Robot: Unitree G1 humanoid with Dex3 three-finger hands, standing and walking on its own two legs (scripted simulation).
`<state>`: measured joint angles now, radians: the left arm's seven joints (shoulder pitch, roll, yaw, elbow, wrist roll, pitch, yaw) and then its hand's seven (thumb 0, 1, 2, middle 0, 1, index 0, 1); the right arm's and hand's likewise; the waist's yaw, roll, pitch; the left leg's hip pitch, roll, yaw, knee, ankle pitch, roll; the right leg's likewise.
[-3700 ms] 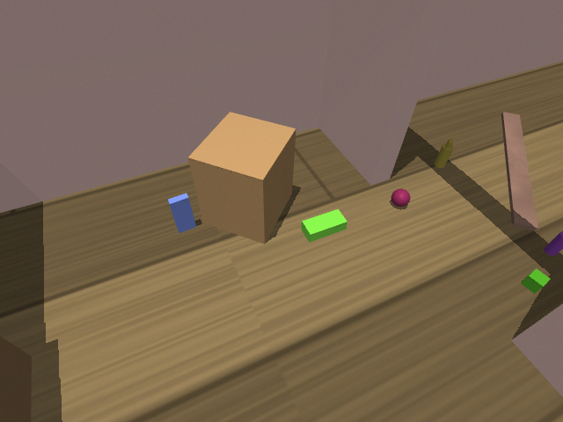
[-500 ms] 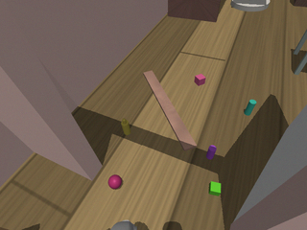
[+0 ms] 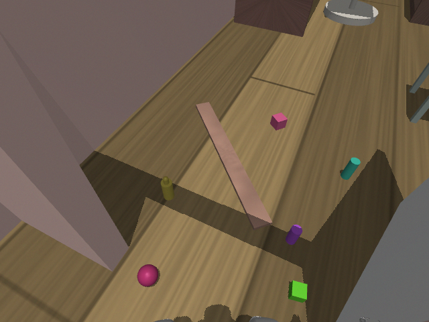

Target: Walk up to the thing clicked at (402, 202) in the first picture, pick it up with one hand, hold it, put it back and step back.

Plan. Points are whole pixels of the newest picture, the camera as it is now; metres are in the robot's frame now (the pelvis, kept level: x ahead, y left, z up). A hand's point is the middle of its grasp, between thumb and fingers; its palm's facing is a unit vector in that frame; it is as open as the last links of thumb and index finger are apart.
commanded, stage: walk up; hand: left
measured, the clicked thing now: (147, 275) +0.41 +0.27 -0.71
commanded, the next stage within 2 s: stand in 1.34 s
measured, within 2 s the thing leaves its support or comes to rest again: neither
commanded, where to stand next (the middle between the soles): +0.07 +0.02 m, yaw +1 degrees
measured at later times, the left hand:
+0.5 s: hand out of the picture +0.13 +0.27 -0.13, palm faces +0.00 -0.94 -0.35, open 7.4 cm
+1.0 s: hand out of the picture +0.10 +0.26 -0.12, palm faces +0.03 -0.94 -0.35, open 7.4 cm
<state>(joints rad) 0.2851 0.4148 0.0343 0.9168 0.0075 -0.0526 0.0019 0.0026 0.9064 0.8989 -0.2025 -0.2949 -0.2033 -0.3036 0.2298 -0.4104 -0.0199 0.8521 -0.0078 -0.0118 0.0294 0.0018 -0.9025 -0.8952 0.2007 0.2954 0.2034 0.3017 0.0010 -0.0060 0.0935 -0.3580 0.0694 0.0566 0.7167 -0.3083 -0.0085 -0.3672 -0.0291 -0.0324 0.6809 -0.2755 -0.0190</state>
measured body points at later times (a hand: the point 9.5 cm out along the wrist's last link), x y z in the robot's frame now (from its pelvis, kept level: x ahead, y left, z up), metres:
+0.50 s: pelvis +0.03 +0.01 +0.02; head +0.04 +0.02 +0.47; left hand +0.13 +0.32 -0.10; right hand +0.11 -0.29 -0.11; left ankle +0.02 +0.13 -0.72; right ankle +0.06 -0.13 -0.71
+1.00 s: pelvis +0.03 +0.00 +0.03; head +0.04 +0.00 +0.48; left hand +0.10 +0.31 -0.10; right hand +0.13 -0.30 -0.10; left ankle +0.03 +0.13 -0.72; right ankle +0.06 -0.13 -0.72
